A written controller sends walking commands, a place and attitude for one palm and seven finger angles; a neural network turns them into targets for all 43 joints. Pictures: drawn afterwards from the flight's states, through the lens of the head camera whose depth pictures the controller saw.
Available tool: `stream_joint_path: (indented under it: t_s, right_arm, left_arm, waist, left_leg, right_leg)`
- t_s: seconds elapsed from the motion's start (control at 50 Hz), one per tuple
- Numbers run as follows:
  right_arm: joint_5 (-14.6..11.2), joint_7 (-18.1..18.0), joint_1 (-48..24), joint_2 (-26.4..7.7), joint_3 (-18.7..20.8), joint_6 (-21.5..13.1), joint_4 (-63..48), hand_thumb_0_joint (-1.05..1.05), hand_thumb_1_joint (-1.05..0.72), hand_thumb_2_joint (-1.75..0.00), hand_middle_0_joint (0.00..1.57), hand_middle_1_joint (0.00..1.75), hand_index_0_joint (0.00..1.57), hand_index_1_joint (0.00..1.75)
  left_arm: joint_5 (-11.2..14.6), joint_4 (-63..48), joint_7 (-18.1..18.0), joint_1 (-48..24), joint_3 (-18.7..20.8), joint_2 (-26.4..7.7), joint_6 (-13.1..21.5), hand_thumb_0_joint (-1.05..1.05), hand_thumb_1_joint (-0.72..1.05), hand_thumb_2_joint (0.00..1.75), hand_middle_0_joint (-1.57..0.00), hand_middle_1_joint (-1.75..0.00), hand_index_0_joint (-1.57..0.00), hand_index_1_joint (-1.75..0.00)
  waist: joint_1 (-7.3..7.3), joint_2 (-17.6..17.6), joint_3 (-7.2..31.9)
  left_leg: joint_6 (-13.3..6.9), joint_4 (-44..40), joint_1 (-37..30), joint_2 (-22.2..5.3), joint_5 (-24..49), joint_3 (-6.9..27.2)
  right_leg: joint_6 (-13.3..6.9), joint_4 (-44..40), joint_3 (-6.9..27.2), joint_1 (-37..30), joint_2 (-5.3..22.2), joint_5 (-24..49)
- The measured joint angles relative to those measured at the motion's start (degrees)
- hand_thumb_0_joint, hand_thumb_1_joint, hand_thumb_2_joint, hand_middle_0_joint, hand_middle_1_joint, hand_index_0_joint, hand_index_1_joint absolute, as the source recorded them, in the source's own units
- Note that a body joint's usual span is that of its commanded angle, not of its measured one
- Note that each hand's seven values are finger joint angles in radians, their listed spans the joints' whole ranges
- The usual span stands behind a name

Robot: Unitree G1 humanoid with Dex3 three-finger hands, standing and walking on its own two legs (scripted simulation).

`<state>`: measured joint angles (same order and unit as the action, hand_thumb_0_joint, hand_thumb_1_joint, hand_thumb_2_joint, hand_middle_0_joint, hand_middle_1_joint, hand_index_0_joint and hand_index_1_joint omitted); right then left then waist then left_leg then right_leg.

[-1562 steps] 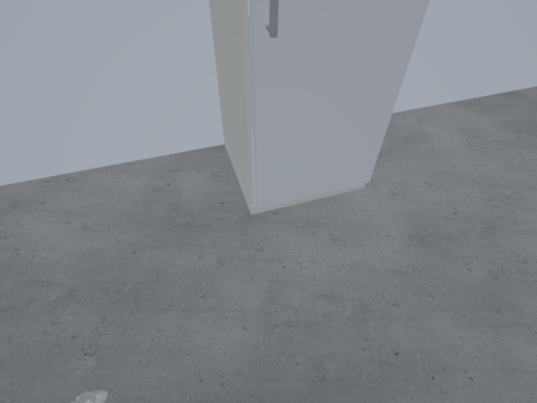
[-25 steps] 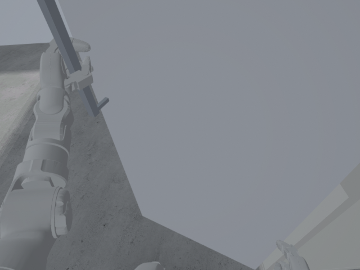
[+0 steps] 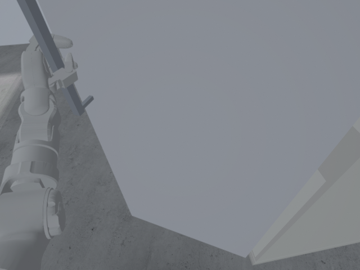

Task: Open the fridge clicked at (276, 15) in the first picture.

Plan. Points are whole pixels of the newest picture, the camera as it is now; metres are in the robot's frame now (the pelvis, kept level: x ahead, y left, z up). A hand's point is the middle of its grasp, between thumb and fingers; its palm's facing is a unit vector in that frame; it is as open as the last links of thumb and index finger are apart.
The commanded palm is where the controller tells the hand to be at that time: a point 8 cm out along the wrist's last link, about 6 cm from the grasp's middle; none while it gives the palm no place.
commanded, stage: loosen the grip on the handle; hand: left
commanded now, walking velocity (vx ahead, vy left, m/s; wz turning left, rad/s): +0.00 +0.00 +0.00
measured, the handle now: (58, 47) +0.47 +0.26 +0.28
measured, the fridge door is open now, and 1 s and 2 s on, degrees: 60 57 57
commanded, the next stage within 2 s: slip the hand off the handle in 0.68 s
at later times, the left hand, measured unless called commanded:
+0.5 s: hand (70, 72) +0.45 +0.25 +0.23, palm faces +0.33 -0.92 -0.19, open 12.3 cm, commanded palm +0.41 +0.29 +0.23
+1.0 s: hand (58, 69) +0.47 +0.28 +0.22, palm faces +0.40 -0.90 -0.19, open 14.7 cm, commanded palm +0.43 +0.32 +0.22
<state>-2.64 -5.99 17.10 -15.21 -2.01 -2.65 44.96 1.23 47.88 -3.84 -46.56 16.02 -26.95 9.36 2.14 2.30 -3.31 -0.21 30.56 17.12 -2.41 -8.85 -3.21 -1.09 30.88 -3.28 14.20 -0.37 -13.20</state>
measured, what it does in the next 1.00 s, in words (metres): shifts its weight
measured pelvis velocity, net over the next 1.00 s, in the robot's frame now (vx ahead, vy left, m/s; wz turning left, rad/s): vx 0.07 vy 0.01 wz -0.01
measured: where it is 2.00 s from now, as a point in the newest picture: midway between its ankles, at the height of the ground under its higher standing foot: outside the picture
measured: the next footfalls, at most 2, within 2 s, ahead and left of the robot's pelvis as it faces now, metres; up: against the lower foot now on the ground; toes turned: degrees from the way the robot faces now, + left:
none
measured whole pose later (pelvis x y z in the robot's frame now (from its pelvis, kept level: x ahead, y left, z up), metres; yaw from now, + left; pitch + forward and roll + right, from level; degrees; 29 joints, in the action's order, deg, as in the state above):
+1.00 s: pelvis +0.07 +0.01 +0.00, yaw -1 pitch +3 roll +0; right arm -1.4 -5.9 11.7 -14.3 -1.8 -7.5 38.8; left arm 2.0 24.8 -0.9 -31.9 21.5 -26.9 -0.6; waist -0.3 0.9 2.7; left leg -0.8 29.7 17.9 -0.6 -14.9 -3.4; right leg -0.3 29.8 -1.9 15.3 0.6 -17.7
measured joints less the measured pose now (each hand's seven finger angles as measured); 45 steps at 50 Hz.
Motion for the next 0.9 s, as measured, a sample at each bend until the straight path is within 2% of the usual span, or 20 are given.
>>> stream_joint_path:
  t_s: [0.1,0.14,0.18,0.22,0.28,0.44,0.54,0.64,0.8,0.9]
  right_arm:
    - [0.1,-0.2,-1.2,-0.7,0.4,-0.3,-1.3,0.01,-0.90,-0.90,0.20,0.30,0.20,0.30]
    - [0.9,0.9,-1.5,-0.1,1.4,-2.3,-2.3,0.01,-0.90,-0.90,0.20,0.30,0.20,0.30]
    - [1.2,1.8,-1.5,0.6,1.3,-5.0,-3.0,0.01,-0.90,-0.90,0.20,0.30,0.20,0.30]
    - [1.6,2.0,-1.7,0.4,1.3,-6.9,-4.3,0.01,-0.90,-0.90,0.20,0.30,0.20,0.30]
    - [1.4,1.9,-1.9,-0.3,1.3,-8.4,-5.8,0.01,-0.90,-0.90,0.20,0.30,0.20,0.30]
    - [0.5,0.9,-1.6,-0.8,0.3,-8.7,-4.4,0.01,-0.90,-0.90,0.20,0.30,0.20,0.30]
    - [1.1,0.4,-1.5,-0.3,0.2,-8.5,-2.5,0.01,-0.90,-0.90,0.20,0.30,0.20,0.30]
    - [1.3,0.3,-0.8,0.4,0.4,-8.1,-2.4,0.01,-0.90,-0.90,0.20,0.30,0.20,0.30]
    - [1.4,0.5,-3.1,0.9,0.5,-7.0,-3.5,0.01,-0.90,-0.90,0.20,0.30,0.20,0.30]
    - [1.2,0.1,-5.7,1.2,0.1,-5.5,-4.7,0.01,-0.90,-0.90,0.20,0.30,0.20,0.30]
  left_arm:
    - [-0.5,5.3,0.3,-1.6,-1.6,0.5,2.0,-0.08,0.69,0.81,-0.45,-1.40,-0.43,-1.40]
    - [-4.5,7.8,3.4,-4.8,1.0,0.3,1.7,-0.09,0.67,0.78,-0.45,-1.40,-0.43,-1.40]
    - [-5.9,10.5,5.5,-7.4,3.3,-0.2,-0.5,-0.08,0.64,0.76,-0.46,-1.40,-0.44,-1.40]
    - [-5.5,9.3,5.3,-6.6,4.6,-0.5,-1.5,-0.07,0.59,0.74,-0.46,-1.40,-0.44,-1.40]
    - [-5.2,5.2,2.9,-3.8,3.2,-1.1,-0.4,-0.04,0.46,0.68,-0.46,-1.40,-0.44,-1.40]
    - [-2.5,-2.3,1.5,0.1,0.5,-0.9,-2.1,-0.01,-0.15,0.39,-0.44,-1.38,-0.41,-1.35]
    - [-1.8,-6.9,1.1,3.3,1.5,-0.4,-2.3,-0.01,-0.39,0.27,-0.40,-1.32,-0.38,-1.31]
    - [-0.5,-14.0,1.5,8.4,2.1,0.4,-3.0,-0.01,-0.50,0.22,-0.39,-1.29,-0.33,-1.25]
    - [1.1,-26.1,0.6,15.2,1.8,3.9,-8.6,-0.02,-0.55,0.20,-0.32,-1.20,-0.27,-1.17]
    - [0.7,-23.6,0.9,14.7,3.4,2.1,-11.0,-0.02,-0.56,0.20,-0.29,-1.17,-0.26,-1.16]
  waist:
    - [-0.92,-0.5,2.3]
    - [-1.52,-1.7,2.1]
    - [-0.44,-3.5,4.0]
    - [0.35,-3.7,4.6]
    - [0.69,-3.4,4.7]
    - [-0.26,-3.6,3.8]
    - [-0.47,-2.8,3.5]
    - [-0.98,-2.1,3.8]
    - [-2.15,-0.9,4.9]
    - [-2.09,-1.1,5.5]
  left_leg:
    - [-0.6,-1.2,-0.2,0.2,-0.9,-0.9]
    - [-0.7,-1.3,0.2,0.2,-0.6,-1.4]
    - [-0.5,-2.2,1.4,0.7,0.4,-1.0]
    - [-0.3,-2.8,1.4,0.6,0.8,-1.1]
    - [-0.6,-3.0,1.5,0.6,0.5,-1.5]
    - [-0.9,-2.8,2.4,1.6,-1.8,-0.9]
    - [-0.8,-2.1,2.9,1.2,-0.6,-0.5]
    - [-0.8,-1.7,1.9,1.3,-2.8,-0.7]
    - [-1.0,-1.7,0.2,1.8,-4.8,-0.9]
    - [-0.9,-1.4,0.4,1.9,-5.5,-0.6]
  right_leg:
    - [0.9,-1.2,0.8,0.2,0.3,0.3]
    - [0.5,-1.1,1.2,0.9,0.3,1.8]
    - [0.1,-0.6,0.9,2.5,0.7,1.2]
    - [-0.1,-1.1,0.9,2.6,0.5,1.3]
    - [0.1,-1.3,1.5,2.9,0.5,1.6]
    - [0.4,-1.5,1.8,3.8,0.9,1.3]
    - [0.5,-1.2,1.6,3.9,0.5,0.2]
    - [0.6,-1.6,1.9,2.7,0.5,-1.0]
    - [1.1,-1.8,2.0,0.8,1.1,-3.0]
    - [1.0,-1.4,1.7,0.9,1.1,-3.9]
